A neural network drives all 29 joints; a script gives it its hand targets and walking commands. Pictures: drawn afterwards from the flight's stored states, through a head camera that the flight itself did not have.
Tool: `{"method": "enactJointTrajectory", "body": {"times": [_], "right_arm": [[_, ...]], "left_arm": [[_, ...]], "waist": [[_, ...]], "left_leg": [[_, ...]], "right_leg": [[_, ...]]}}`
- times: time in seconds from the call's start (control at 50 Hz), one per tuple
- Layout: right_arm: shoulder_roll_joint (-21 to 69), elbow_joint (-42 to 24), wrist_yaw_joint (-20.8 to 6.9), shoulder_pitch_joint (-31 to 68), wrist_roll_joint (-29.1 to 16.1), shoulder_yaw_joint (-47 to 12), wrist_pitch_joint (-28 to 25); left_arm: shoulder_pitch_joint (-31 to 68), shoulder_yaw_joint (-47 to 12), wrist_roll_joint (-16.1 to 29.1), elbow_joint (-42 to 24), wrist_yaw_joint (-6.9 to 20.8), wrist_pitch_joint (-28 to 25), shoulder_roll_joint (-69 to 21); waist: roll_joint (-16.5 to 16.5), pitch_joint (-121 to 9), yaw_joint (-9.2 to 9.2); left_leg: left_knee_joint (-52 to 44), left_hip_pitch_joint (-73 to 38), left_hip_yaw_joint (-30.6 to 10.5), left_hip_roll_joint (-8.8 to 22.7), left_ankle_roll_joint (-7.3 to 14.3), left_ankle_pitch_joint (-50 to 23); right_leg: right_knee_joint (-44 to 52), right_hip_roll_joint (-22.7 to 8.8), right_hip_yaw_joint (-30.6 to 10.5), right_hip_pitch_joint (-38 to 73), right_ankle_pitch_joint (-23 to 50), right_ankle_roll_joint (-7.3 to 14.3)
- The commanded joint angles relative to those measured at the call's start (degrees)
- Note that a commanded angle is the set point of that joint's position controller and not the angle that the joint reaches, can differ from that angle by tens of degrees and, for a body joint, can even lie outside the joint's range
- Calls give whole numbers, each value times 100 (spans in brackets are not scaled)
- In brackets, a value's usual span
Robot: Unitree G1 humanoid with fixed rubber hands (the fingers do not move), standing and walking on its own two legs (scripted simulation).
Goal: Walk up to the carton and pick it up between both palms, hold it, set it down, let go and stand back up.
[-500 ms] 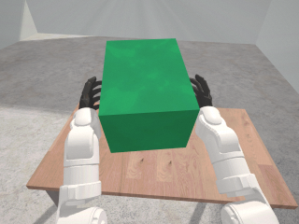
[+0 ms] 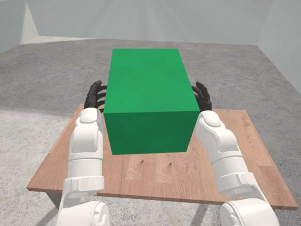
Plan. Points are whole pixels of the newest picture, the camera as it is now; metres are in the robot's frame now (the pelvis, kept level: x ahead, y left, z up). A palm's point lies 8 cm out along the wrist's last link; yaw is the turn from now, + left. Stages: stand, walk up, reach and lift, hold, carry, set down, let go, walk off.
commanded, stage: hold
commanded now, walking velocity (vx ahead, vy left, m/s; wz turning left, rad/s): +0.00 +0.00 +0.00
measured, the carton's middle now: (147, 97) +0.41 +0.02 +0.19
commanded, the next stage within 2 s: none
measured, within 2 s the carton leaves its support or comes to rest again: neither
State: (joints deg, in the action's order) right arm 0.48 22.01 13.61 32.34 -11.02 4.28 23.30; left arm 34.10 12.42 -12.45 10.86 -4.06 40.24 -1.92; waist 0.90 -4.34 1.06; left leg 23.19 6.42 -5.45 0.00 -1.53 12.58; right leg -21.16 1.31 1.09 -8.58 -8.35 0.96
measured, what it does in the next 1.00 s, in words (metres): stands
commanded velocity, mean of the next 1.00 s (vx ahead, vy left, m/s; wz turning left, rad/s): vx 0.00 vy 0.00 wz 0.00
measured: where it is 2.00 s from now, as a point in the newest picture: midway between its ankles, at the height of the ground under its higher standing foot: outside the picture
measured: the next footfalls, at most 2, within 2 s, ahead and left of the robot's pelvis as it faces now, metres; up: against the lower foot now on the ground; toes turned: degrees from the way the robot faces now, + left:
none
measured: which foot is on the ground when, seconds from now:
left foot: down 0.00-1.00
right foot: down 0.00-1.00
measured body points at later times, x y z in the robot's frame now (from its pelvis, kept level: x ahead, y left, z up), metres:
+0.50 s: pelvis +0.00 +0.00 +0.00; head -0.04 +0.01 +0.45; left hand +0.37 +0.16 +0.16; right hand +0.37 -0.13 +0.15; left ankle +0.01 +0.14 -0.74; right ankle +0.04 -0.11 -0.74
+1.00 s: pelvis -0.02 +0.00 +0.00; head -0.04 +0.01 +0.45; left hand +0.36 +0.17 +0.15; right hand +0.36 -0.12 +0.15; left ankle +0.01 +0.14 -0.74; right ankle +0.04 -0.11 -0.74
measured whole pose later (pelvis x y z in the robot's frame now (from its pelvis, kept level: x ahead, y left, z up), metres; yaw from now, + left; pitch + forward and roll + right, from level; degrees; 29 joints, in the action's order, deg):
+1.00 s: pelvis -0.02 +0.00 +0.00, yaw +0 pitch -6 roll +0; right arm 1.7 23.4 14.1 35.2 -11.0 4.7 26.1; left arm 32.9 15.8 -11.9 11.6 -2.6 40.2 -1.9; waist 1.0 2.3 1.1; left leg 23.2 5.5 -5.4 0.0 -1.6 11.5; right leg -21.1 1.3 1.1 -7.7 -7.3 1.0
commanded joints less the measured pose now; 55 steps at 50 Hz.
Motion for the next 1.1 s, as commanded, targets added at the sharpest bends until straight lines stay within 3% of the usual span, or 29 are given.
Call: {"method": "enactJointTrajectory", "body": {"times": [0.0,0.06,0.12,0.18,0.26,0.32,0.36,0.46,0.54,0.6,0.64,0.72,0.82,0.88,0.96,1.02,1.08], "right_arm": [[3436,-1467,-593,5196,-496,-2636,-74],[3131,-837,-546,4847,-404,-2289,136],[2986,-505,-550,4660,-315,-2007,245],[3186,-587,-620,4690,-319,-1993,152],[3588,-1389,-716,5213,-502,-2392,-163],[3796,-2336,-764,5820,-672,-2816,-374],[3864,-2871,-772,5940,-765,-3083,-461],[3946,-3652,-644,5838,-1002,-3624,-417],[3700,-2676,-541,5463,-924,-3349,-85],[3462,-1790,-465,4894,-851,-3060,140],[3237,-1400,-412,4672,-824,-2824,294],[3124,-782,-473,4422,-629,-2217,367],[3461,-946,-712,4812,-508,-2112,32],[3686,-1592,-842,5601,-508,-2295,-227],[3894,-2108,-957,6279,-466,-2618,-456],[3910,-2091,-951,6383,-396,-2786,-449],[3728,-1708,-865,6067,-307,-2684,-356]], "left_arm": [[3682,-2375,571,-37,1043,-421,-3291],[3435,-1728,1,207,1396,-161,-3014],[3760,-1681,-46,-65,1592,-114,-2927],[4455,-2197,383,-808,1533,-321,-3132],[5554,-3232,1229,-1924,1136,-772,-3505],[6214,-4010,1826,-2541,779,-1073,-3808],[6092,-4302,2040,-2612,587,-1167,-3885],[4768,-4173,1986,-2005,452,-1012,-3812],[3735,-2965,1076,-843,773,-569,-3456],[3070,-2030,256,-284,1160,-215,-3180],[3151,-1799,33,-321,1408,-77,-3086],[4172,-2108,259,-962,1581,-156,-3150],[5571,-3162,1100,-1986,1200,-627,-3548],[6383,-3786,1629,-2308,878,-950,-3830],[6316,-4002,1837,-1808,533,-1143,-3855],[5513,-3538,1599,-899,502,-1044,-3643],[4414,-2613,1012,131,717,-787,-3288]], "waist": [[192,-1235,316],[209,-882,388],[-30,-1109,517],[-369,-1707,732],[-710,-2997,870],[-839,-4090,764],[-765,-4401,614],[-236,-3862,253],[184,-2146,110],[360,-1304,204],[218,-1237,330],[-347,-1501,640],[-927,-2340,970],[-1009,-3243,867],[-639,-3522,445],[-137,-3001,135],[330,-2270,0]], "left_leg": [[-769,481,426,-362,170,-458],[-863,390,503,-379,163,-299],[-839,327,533,-345,38,-324],[-804,327,496,-312,-123,-470],[-524,143,360,-297,-264,-1065],[-203,-166,251,-248,-323,-1618],[-67,-226,218,-234,-292,-1785],[-77,174,241,-327,-35,-1845],[-444,412,311,-404,160,-1219],[-651,308,367,-460,219,-1008],[-717,257,381,-442,129,-856],[-744,246,428,-357,-138,-730],[-598,135,312,-265,-370,-918],[-415,-57,257,-196,-402,-1013],[-431,122,306,-188,-190,-478],[-599,536,407,-225,80,-112],[-695,727,507,-293,291,-5]], "right_leg": [[487,-82,-6,1901,1417,-506],[596,-155,-57,2011,1226,-475],[582,-109,-40,1910,803,-354],[424,-4,44,1959,911,-270],[169,125,161,1986,1342,-221],[41,197,170,1759,1537,-192],[18,215,145,1618,1649,-204],[1,162,9,1989,2429,-371],[200,-4,-67,2138,2500,-554],[341,-147,-79,2404,2760,-648],[372,-179,-116,2424,2669,-598],[391,-29,-42,2061,1643,-346],[243,156,186,1648,980,-145],[187,197,211,1305,631,-88],[247,141,154,1056,168,-134],[328,25,20,1275,95,-286],[433,-117,-81,1555,153,-446]]}}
